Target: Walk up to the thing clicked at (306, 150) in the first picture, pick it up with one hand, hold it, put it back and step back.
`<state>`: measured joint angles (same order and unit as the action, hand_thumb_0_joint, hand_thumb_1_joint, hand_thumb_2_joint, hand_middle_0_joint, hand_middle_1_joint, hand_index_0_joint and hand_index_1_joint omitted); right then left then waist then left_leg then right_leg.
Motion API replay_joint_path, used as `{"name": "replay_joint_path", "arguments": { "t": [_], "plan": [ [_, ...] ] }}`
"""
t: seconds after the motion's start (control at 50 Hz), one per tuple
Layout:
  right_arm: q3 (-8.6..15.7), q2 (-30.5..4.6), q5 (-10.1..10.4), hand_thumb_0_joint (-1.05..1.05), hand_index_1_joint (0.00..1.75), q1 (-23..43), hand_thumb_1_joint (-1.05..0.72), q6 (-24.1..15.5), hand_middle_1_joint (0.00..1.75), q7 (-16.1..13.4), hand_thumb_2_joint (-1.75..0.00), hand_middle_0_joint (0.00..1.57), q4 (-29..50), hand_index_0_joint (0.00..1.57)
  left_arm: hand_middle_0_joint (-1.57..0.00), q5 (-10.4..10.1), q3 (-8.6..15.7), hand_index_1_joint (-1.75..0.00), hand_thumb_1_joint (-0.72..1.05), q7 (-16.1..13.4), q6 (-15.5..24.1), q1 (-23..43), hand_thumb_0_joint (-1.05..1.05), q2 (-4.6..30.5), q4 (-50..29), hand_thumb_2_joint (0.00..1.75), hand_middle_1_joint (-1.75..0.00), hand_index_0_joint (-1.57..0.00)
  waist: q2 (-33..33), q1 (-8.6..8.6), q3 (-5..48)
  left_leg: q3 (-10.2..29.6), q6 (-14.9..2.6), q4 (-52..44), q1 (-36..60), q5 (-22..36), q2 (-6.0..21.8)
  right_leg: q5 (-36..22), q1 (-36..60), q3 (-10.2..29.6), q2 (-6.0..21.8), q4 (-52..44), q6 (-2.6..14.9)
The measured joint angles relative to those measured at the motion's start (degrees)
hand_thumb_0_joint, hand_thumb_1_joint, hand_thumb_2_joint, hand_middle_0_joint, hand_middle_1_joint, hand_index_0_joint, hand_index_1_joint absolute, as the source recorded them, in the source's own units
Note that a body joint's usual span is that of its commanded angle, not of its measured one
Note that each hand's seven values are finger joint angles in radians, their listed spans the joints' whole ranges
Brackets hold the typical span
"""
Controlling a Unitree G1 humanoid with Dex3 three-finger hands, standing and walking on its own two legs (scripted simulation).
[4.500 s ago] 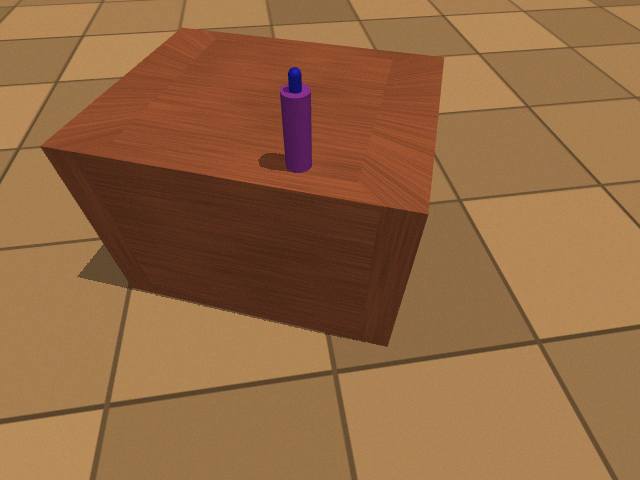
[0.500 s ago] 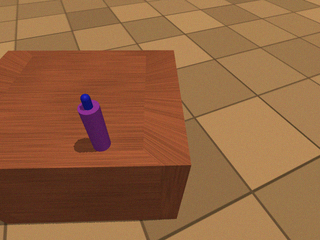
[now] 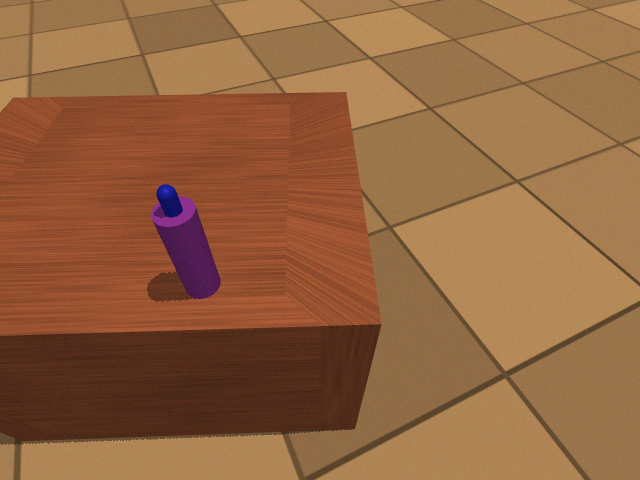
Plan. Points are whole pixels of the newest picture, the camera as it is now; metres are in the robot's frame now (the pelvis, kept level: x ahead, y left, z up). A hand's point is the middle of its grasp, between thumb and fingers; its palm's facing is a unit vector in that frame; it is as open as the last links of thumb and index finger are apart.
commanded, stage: stand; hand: left
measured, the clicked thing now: (186, 242) +0.47 +0.23 -0.01
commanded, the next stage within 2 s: none
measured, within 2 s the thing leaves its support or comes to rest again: neither
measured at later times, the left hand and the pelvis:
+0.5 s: hand out of the picture +0.05 +0.25 -0.16, palm faces -0.03 -0.94 -0.34, open 7.4 cm; pelvis -0.02 +0.00 +0.00, yaw +0 degrees
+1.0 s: hand out of the picture +0.07 +0.25 -0.16, palm faces -0.02 -0.94 -0.34, open 7.4 cm; pelvis +0.00 +0.00 +0.00, yaw +0 degrees
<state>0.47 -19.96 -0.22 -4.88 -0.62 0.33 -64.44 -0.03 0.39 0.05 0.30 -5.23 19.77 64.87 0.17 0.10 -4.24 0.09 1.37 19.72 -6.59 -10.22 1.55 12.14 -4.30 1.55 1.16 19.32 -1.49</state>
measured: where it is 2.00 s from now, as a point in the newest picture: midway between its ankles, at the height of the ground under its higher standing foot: outside the picture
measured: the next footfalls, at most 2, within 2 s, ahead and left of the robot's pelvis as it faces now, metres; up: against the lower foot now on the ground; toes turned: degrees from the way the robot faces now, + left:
none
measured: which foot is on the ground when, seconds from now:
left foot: down 0.00-1.00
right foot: down 0.00-1.00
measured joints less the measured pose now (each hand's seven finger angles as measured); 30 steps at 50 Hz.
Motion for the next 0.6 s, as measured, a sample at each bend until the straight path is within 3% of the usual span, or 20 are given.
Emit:
{"name": "replay_joint_path", "arguments": {
  "t": [0.6],
  "plan": [
    [0.1, 0.0, -0.5, 0.01, 0.3, -2.0, -0.9, 0.4, 0.3, 0.6, -0.9, 0.21, -1.6, 0.2, -0.21, 0.5, -0.5, -0.3, 0.9, 0.5, -0.3, -2.1, 0.01, 0.7, -0.1, 0.9, -0.3, -0.2, -0.3, 0.1, 0.8, 0.2, -0.12, -1.0, -2.0, 1.8, -0.2, -1.4, -2.1, -0.2, 0.2, -0.4, -0.08]
  ]
}}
